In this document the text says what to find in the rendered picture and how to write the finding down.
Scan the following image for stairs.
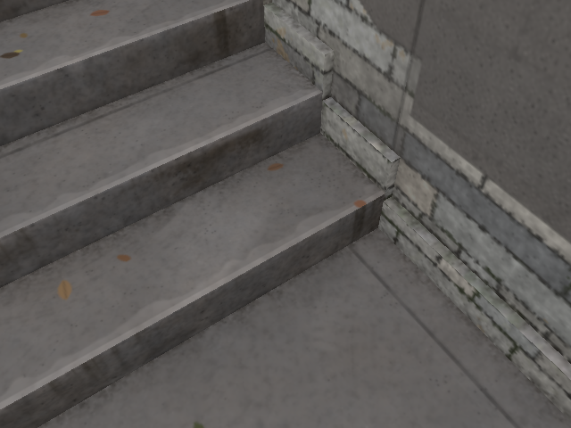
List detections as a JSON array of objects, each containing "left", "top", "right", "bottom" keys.
[{"left": 0, "top": 0, "right": 385, "bottom": 428}]

